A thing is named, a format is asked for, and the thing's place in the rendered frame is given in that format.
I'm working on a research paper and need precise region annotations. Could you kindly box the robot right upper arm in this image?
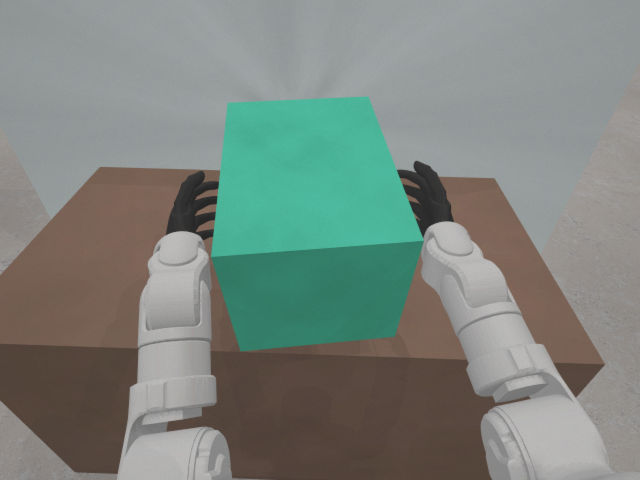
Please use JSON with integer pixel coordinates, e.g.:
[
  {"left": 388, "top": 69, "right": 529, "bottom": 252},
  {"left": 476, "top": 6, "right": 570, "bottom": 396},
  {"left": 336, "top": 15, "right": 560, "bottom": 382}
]
[{"left": 481, "top": 394, "right": 640, "bottom": 480}]

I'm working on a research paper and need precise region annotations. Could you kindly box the robot right hand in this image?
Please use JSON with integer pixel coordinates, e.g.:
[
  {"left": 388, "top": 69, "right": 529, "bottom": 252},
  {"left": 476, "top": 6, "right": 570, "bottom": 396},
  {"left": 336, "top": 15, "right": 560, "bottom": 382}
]
[{"left": 397, "top": 161, "right": 454, "bottom": 238}]

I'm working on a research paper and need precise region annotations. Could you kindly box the robot left upper arm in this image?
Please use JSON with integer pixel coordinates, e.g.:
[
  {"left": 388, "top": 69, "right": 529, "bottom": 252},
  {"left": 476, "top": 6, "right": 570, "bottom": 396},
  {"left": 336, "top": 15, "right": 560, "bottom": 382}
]
[{"left": 119, "top": 426, "right": 232, "bottom": 480}]

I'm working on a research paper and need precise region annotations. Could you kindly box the pedestal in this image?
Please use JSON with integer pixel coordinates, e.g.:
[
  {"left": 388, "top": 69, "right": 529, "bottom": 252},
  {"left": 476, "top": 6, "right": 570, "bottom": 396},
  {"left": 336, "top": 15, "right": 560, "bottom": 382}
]
[{"left": 0, "top": 167, "right": 605, "bottom": 480}]

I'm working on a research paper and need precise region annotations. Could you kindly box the right robot forearm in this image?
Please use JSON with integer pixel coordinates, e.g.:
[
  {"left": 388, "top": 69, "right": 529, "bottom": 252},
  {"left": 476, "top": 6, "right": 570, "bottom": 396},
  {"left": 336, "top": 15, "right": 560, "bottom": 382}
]
[{"left": 421, "top": 221, "right": 610, "bottom": 467}]

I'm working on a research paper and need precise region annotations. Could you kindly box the robot left hand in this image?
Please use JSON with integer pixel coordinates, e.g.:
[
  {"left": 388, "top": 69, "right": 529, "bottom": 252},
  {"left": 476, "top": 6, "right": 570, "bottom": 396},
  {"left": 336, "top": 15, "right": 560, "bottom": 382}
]
[{"left": 166, "top": 171, "right": 219, "bottom": 240}]

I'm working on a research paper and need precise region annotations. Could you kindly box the carton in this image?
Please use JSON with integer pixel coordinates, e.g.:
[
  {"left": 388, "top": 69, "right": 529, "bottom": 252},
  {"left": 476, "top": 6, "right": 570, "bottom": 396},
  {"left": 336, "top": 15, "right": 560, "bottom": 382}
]
[{"left": 211, "top": 96, "right": 424, "bottom": 351}]

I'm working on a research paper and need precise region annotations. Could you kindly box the left robot forearm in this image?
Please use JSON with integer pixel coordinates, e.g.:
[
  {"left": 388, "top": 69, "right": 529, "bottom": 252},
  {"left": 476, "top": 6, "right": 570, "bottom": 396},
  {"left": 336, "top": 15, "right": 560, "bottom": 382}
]
[{"left": 117, "top": 231, "right": 217, "bottom": 480}]

